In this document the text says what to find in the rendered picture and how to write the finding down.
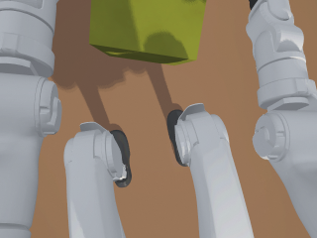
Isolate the right robot thigh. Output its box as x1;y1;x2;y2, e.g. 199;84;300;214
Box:
174;111;255;238

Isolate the right robot upper arm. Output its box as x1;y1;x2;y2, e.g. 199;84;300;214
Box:
252;110;317;238

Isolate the carton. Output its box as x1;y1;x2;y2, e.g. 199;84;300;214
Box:
89;0;207;65

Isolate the left robot forearm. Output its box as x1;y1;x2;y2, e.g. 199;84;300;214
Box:
0;0;58;78

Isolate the left robot upper arm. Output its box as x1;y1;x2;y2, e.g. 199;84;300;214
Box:
0;72;62;238

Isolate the left robot shin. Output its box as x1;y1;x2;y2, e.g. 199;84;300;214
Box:
63;121;127;182

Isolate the right robot forearm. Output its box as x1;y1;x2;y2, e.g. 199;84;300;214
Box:
246;0;317;112

